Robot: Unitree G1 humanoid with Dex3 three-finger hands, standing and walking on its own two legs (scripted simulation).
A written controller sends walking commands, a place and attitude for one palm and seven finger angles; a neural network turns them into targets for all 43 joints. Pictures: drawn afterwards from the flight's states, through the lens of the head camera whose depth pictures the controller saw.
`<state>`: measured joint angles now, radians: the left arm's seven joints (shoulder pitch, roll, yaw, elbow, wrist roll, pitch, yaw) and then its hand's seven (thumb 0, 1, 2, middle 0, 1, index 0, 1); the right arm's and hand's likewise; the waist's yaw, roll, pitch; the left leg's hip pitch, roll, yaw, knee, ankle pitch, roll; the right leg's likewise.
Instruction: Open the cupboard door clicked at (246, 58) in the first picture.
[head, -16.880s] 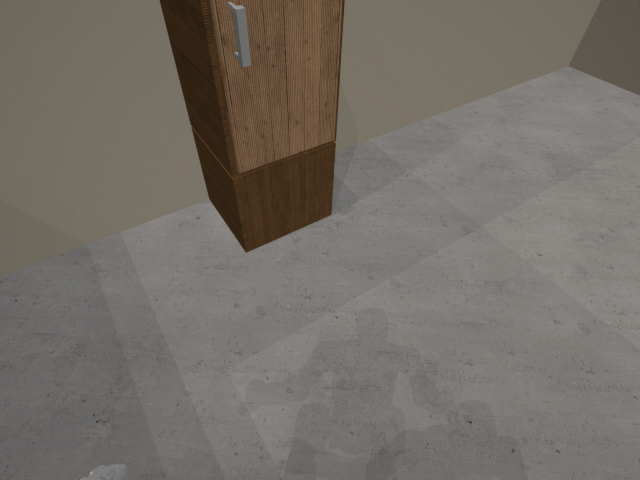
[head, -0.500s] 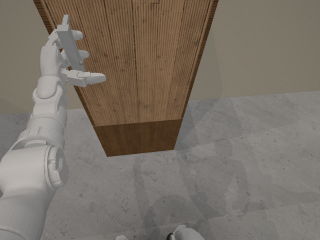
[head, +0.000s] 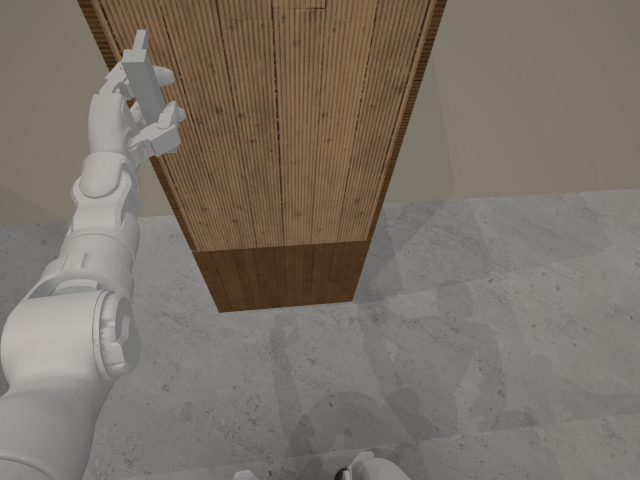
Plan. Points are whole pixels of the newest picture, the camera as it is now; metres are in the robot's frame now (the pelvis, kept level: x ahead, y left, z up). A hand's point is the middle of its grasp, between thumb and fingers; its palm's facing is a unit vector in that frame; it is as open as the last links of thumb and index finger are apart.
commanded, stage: pull the door open along its arc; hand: left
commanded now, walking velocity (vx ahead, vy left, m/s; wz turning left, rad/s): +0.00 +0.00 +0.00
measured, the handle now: (155, 94) +0.57 +0.16 +0.13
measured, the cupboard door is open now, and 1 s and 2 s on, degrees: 0 37 38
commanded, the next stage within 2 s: open thumb and fingers to let go in 1.18 s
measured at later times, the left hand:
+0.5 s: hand (173, 158) +0.47 +0.13 +0.12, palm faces -0.02 -1.00 +0.00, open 6.3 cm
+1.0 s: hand (264, 260) +0.32 +0.03 +0.13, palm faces +0.30 -0.95 +0.01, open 6.7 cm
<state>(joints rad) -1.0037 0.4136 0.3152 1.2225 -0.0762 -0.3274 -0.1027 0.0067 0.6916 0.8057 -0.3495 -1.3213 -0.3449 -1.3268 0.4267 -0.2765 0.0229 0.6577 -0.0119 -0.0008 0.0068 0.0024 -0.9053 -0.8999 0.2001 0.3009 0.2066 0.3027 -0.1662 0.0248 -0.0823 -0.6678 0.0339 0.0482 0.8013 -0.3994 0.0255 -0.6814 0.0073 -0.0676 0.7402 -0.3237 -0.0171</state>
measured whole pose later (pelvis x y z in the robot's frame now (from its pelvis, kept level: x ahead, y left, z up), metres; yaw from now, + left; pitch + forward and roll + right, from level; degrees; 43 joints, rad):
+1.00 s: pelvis +0.02 -0.03 +0.02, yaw +1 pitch +0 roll +0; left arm 0.02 -0.10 -0.23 -0.04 0.02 0.15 0.53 0.03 0.61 0.71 -0.32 -1.24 -0.33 -1.30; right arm 0.09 -0.15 0.04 0.54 -0.03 0.12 0.01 0.01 -0.91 -0.90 0.20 0.30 0.21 0.30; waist -0.01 0.04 -0.07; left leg -0.22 0.04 0.04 0.58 -0.36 -0.02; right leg -0.26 0.03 -0.08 0.57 -0.32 -0.05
